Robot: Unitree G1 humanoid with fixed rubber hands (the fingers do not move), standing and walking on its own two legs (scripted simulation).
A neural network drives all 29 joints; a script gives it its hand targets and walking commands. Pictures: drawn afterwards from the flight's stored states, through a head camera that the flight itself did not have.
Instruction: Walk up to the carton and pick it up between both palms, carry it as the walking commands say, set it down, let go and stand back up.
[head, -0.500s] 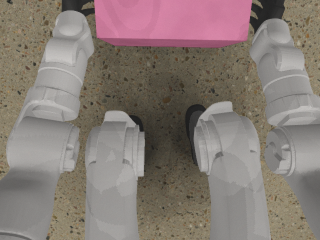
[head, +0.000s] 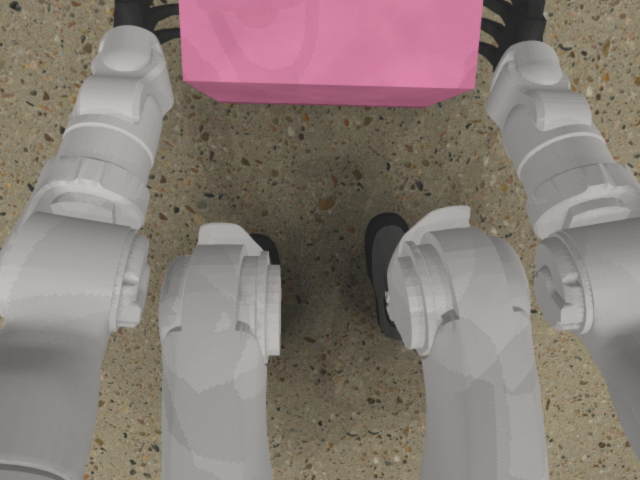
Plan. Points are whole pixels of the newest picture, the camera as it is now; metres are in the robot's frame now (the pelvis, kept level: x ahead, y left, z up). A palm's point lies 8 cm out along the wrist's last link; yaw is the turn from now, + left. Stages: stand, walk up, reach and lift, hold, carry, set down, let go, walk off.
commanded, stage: set down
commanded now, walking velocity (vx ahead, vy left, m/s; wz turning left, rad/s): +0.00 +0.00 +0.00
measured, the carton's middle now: (327, 33) +0.53 -0.02 -0.27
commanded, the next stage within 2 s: none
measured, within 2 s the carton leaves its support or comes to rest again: rests again in 0.14 s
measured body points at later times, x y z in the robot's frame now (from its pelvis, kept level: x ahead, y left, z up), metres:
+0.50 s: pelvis +0.00 +0.01 -0.01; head +0.36 +0.00 +0.25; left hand +0.54 +0.18 -0.21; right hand +0.51 -0.20 -0.20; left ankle +0.13 +0.11 -0.33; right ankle +0.15 -0.11 -0.33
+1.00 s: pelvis +0.02 +0.00 -0.01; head +0.37 +0.01 +0.26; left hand +0.54 +0.18 -0.21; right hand +0.51 -0.20 -0.20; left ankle +0.13 +0.11 -0.33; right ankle +0.15 -0.11 -0.33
